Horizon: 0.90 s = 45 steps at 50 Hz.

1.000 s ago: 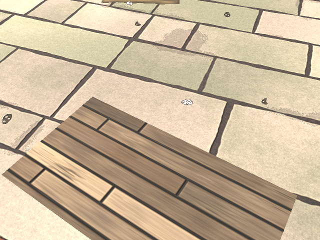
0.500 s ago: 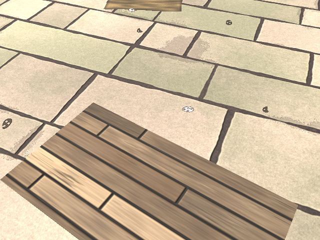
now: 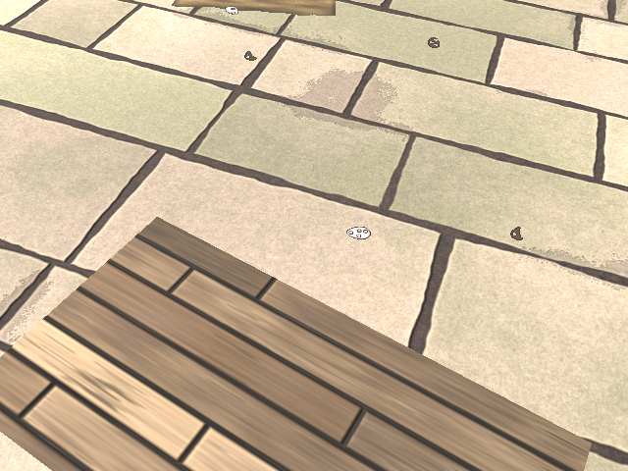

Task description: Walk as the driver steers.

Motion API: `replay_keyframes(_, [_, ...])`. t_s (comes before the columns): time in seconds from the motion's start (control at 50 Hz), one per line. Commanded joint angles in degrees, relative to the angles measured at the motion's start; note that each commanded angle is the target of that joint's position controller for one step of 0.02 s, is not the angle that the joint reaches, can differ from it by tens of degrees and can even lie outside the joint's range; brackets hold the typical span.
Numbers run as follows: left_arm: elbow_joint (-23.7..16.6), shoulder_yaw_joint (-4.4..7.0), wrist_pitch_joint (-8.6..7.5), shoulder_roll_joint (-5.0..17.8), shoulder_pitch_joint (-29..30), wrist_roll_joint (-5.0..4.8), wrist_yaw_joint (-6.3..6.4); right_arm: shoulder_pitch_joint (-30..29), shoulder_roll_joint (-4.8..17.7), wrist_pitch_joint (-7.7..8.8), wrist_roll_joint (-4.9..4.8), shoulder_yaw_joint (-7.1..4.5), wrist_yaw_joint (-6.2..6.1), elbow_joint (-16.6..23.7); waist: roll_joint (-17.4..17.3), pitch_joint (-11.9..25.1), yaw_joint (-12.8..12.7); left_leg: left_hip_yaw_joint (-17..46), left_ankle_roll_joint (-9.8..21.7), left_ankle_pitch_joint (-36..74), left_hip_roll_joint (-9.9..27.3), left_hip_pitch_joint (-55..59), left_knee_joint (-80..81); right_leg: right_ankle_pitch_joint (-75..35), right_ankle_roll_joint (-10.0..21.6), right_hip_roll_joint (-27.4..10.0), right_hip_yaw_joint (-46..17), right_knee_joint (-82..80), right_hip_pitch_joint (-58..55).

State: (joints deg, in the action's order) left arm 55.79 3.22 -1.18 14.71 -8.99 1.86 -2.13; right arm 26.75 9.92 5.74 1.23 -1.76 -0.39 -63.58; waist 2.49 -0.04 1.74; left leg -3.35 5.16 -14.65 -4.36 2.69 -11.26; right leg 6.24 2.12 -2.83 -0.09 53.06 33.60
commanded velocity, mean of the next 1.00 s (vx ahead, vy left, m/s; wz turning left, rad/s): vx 0.49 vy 0.00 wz -0.35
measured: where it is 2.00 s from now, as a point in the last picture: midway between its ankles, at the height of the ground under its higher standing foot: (435, 316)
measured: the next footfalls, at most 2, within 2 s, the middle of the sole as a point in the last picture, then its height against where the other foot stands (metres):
right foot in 0.34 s outside the picture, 0.14 m lower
left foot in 0.76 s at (288, 428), level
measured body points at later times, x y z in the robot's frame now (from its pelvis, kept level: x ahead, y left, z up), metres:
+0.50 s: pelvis +0.34 -0.05 -0.16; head +0.40 -0.05 +0.29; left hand +0.40 +0.19 -0.31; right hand +0.35 -0.30 -0.30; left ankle +0.28 +0.09 -0.74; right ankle +0.37 -0.10 -0.89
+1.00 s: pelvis +0.61 -0.05 -0.14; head +0.64 -0.04 +0.31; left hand +0.81 +0.16 -0.28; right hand +0.55 -0.31 -0.27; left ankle +0.64 +0.04 -0.89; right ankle +0.58 -0.18 -0.80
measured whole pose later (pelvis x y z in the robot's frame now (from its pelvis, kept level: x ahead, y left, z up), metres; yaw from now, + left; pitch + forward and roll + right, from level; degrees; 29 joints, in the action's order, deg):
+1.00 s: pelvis +0.61 -0.05 -0.14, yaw -24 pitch +1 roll +1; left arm 49.6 5.2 -0.1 16.2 -11.8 2.1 -2.2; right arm 16.6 12.8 5.6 1.2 -3.4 -0.7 -52.4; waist 3.0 -1.6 0.4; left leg -8.0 2.2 -11.8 0.0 -8.9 -19.9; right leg 14.1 2.7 -2.3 -1.3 62.7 34.0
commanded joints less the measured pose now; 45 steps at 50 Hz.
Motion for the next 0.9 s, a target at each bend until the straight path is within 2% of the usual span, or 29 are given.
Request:
replay_keyframes(0.02, [-4.9,1.02,-0.92,2.7,5.9,-0.51,-0.07,2.7,7.5,1.67,0.02,-1.16,-0.58,1.0,-6.1,-7.9,-0.8,8.2,5.9,21.6,13.5,0.6,2.6,-8.5,-0.1,-0.1,0.7,-8.3,10.7])
replay_keyframes(0.12, [-8.2,0.70,-1.50,1.9,11.8,0.63,-1.05,3.4,6.1,1.91,0.64,-0.58,-1.94,1.1,-5.0,-7.7,1.1,6.7,4.9,18.5,12.7,-2.1,-6.2,-25.9,1.9,-1.1,0.8,-18.7,5.9])
replay_keyframes(0.22, [-11.5,-0.57,-2.83,0.0,19.0,-0.36,-1.72,7.5,5.6,1.15,1.68,-0.02,-2.55,0.2,-2.7,-10.6,6.4,5.4,3.7,15.5,11.7,0.6,-15.8,-31.6,3.2,-0.8,4.2,-30.9,4.3])
replay_keyframes(0.26, [-10.3,-0.95,-3.04,-0.2,17.1,-0.09,-1.38,9.1,5.8,0.69,1.55,0.12,-2.88,-0.8,-1.7,-9.8,6.8,4.1,2.9,20.2,10.8,1.0,-22.2,-30.9,3.2,0.9,5.4,-34.2,-2.1])
replay_keyframes(0.28, [-8.6,-0.62,-3.22,0.6,12.5,0.10,-0.80,9.7,6.8,0.38,1.70,0.01,-2.92,-1.1,-1.3,-8.0,5.2,3.8,2.9,25.4,10.5,1.6,-28.4,-29.4,3.6,1.8,5.7,-35.2,-6.7])
replay_keyframes(0.3, [-5.7,0.04,-3.42,2.4,3.8,0.57,-0.04,9.5,7.9,0.00,2.00,-0.13,-2.86,-1.3,-1.5,-4.3,1.5,3.8,3.3,32.6,10.6,1.4,-38.6,-27.3,4.6,2.9,6.4,-35.4,-14.5])
replay_keyframes(0.32, [-1.0,1.10,-3.65,4.4,-8.4,1.13,0.56,8.3,8.4,-0.60,1.66,-0.41,-2.93,-1.7,-0.7,0.2,-4.6,2.6,3.0,34.4,9.5,-2.1,-53.7,-28.5,5.4,2.7,7.3,-37.2,-26.6])
replay_keyframes(0.34, [2.2,2.26,-3.65,6.6,-18.4,1.68,0.46,6.1,8.5,-0.48,0.35,-1.08,-2.38,-1.4,2.4,5.7,-10.1,-2.0,1.1,15.6,4.3,-12.6,-74.6,-36.1,7.4,-1.4,4.3,-36.0,-42.2])
replay_keyframes(0.36, [2.8,3.21,-3.89,12.0,-22.1,2.06,0.14,13.0,4.2,-0.45,-2.18,-0.75,-2.38,-0.9,13.9,15.5,-5.2,0.3,-1.6,-33.8,1.2,-41.6,-98.3,-75.8,14.5,-16.5,-8.6,-9.1,-72.1])
replay_keyframes(0.38, [1.4,3.47,-3.52,11.5,-24.5,-0.31,-0.14,7.6,9.3,0.28,-4.99,-1.07,-2.65,2.8,4.8,28.0,-11.2,6.5,-2.6,-26.8,3.0,-53.5,-100.7,-69.6,23.0,-23.1,-23.1,-11.5,-83.4])
replay_keyframes(0.4, [0.7,3.56,-2.29,11.1,-22.3,-0.06,1.56,1.3,9.9,0.43,-4.19,-0.59,-2.15,5.6,0.6,26.2,-10.5,4.9,-3.2,-20.6,5.4,-59.2,-97.0,-39.6,25.2,-23.4,-28.8,-21.2,-77.2])
replay_keyframes(0.42, [-0.2,2.83,-1.55,7.9,-17.1,0.09,3.14,-6.4,8.2,0.41,-1.14,-0.21,-1.45,7.6,-3.4,16.9,-8.7,4.4,-3.4,-15.3,7.5,-58.8,-88.4,-19.7,22.2,-18.9,-27.6,-30.1,-62.3])
replay_keyframes(0.44, [-0.8,2.40,-2.00,6.7,-14.4,0.56,3.41,-8.2,7.9,-0.01,0.92,-0.24,-0.56,7.8,-5.2,9.8,-6.9,4.7,-3.2,-12.0,8.7,-55.2,-84.7,-14.4,21.6,-18.6,-27.1,-33.5,-49.1])
replay_keyframes(0.46, [-0.3,1.69,-2.73,4.4,-13.6,-0.20,3.44,-8.5,7.2,-0.55,3.05,-0.53,-0.06,8.2,-8.7,6.9,-4.4,6.4,-3.4,-8.7,10.1,-49.5,-80.3,-16.8,20.8,-17.8,-27.5,-34.2,-37.8])
replay_keyframes(0.48, [-0.5,0.89,-3.56,3.4,-11.5,-1.04,3.03,-8.5,6.5,-1.45,3.19,-0.56,0.41,9.1,-8.8,2.2,-0.7,7.0,-3.9,-6.0,11.5,-44.0,-70.3,-17.1,18.3,-14.6,-23.4,-36.4,-26.3])
replay_keyframes(0.5, [-0.5,1.20,-4.20,5.1,-8.9,-1.62,2.93,-12.7,4.6,-2.22,2.69,-0.20,0.64,11.6,-7.7,-3.0,1.1,5.8,-5.6,-3.6,11.6,-37.7,-56.9,-17.1,16.0,-9.5,-17.8,-40.4,-14.5])
replay_keyframes(0.52, [-0.8,1.61,-4.66,6.7,-7.8,-1.30,2.68,-13.8,3.6,-2.34,2.61,0.18,0.97,12.6,-4.3,-3.1,1.4,3.6,-6.2,0.5,10.1,-32.2,-49.8,-22.9,15.3,-6.1,-14.3,-40.9,-10.5])
replay_keyframes(0.56, [-1.4,1.56,-4.44,5.5,-6.7,-1.24,1.88,-14.5,3.1,-2.00,1.30,0.64,1.03,13.3,1.0,-1.1,1.7,2.2,-6.2,9.6,8.2,-24.3,-37.6,-29.8,13.0,-2.3,-8.7,-39.1,-8.3])
replay_keyframes(0.58, [-1.4,1.58,-4.20,5.0,-7.6,-1.62,1.54,-15.6,3.4,-1.79,0.64,0.68,0.97,13.5,2.0,0.3,0.7,1.9,-6.1,14.4,7.2,-22.2,-34.2,-29.0,11.9,-1.6,-8.3,-38.4,-9.5])
replay_keyframes(0.62, [-1.2,1.71,-3.72,4.9,-10.4,-2.52,1.20,-20.5,4.8,-1.67,0.41,0.46,0.72,15.0,2.2,0.6,-1.6,2.3,-5.8,18.6,6.7,-23.1,-29.7,-24.8,10.4,-2.1,-10.5,-37.5,-14.6])
replay_keyframes(0.68, [-0.8,2.10,-2.44,5.6,-14.2,-1.30,1.50,-26.6,6.8,-1.79,0.31,-0.14,0.78,17.9,0.5,-1.7,-3.9,3.7,-5.5,12.9,6.3,-25.5,-24.5,-16.8,9.6,-4.3,-16.3,-34.8,-21.2])
replay_keyframes(0.72, [-1.6,2.63,-1.98,7.2,-13.7,-0.81,2.11,-23.4,8.2,-1.12,0.25,-0.89,0.80,17.6,0.6,-2.0,-2.0,4.3,-5.1,7.6,5.1,-20.2,-19.8,-13.1,8.7,-4.7,-19.2,-31.0,-22.1])
replay_keyframes(0.74, [-2.1,2.72,-2.16,7.3,-13.0,-0.67,2.13,-17.5,9.5,-0.36,0.58,-1.58,0.47,16.0,-1.3,0.1,0.9,4.7,-4.2,5.1,4.5,-12.4,-16.1,-12.7,7.8,-2.0,-18.1,-23.9,-20.4])
replay_keyframes(0.76, [-3.8,2.17,-2.85,5.1,-12.6,-1.02,1.90,-9.4,13.3,0.62,1.55,-2.70,-0.16,15.0,-7.1,6.0,4.2,13.9,-1.7,-0.6,13.2,-1.8,-13.1,-8.0,6.1,2.3,-13.7,-10.0,-16.0])
replay_keyframes(0.78, [-5.5,1.28,-3.00,-0.1,-18.0,-2.91,1.98,-4.9,18.9,0.11,2.16,-4.03,-0.73,15.1,-18.2,13.4,2.5,35.6,4.4,-7.2,28.5,11.9,-7.7,20.5,3.9,10.4,-5.0,6.6,-1.7])
replay_keyframes(0.8, [-5.5,1.88,-2.05,4.1,-17.7,-1.42,2.14,-7.0,16.9,-1.13,1.15,-4.17,-0.81,14.9,-15.6,12.2,1.0,45.7,7.1,-17.3,30.7,8.5,-4.5,26.8,4.0,7.5,-3.5,14.4,5.8])
replay_keyframes(0.82, [-5.2,2.09,-1.38,4.7,-14.5,-0.51,1.84,-11.2,11.7,-1.48,0.97,-3.01,-0.66,16.4,-7.3,4.5,0.4,39.0,6.0,-21.6,27.7,1.6,-3.3,21.4,3.8,4.1,-4.7,17.3,7.2])
replay_keyframes(0.84, [-5.7,1.99,-1.24,3.5,-11.5,-0.24,1.20,-14.4,9.1,-1.43,0.77,-2.42,-0.45,16.6,-4.6,-0.3,-0.3,30.9,4.7,-15.0,24.8,-4.5,-1.9,17.1,3.3,2.4,-4.3,15.9,6.4])
replay_keyframes(0.9, [-6.1,2.07,0.08,2.2,-10.3,0.56,0.30,-13.3,7.3,-0.24,0.33,-2.02,-0.57,15.2,-8.9,-1.6,-2.1,15.3,2.3,4.9,19.7,-10.0,-0.1,11.6,1.5,-0.3,-3.1,13.2,2.0])
Velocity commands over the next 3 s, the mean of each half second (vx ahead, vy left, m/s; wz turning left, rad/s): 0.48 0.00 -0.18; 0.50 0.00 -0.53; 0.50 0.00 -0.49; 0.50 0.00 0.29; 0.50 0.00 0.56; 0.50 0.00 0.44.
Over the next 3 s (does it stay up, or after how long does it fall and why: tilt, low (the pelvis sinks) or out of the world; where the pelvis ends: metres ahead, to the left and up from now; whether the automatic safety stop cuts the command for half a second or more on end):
stays up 1.54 -0.49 -0.16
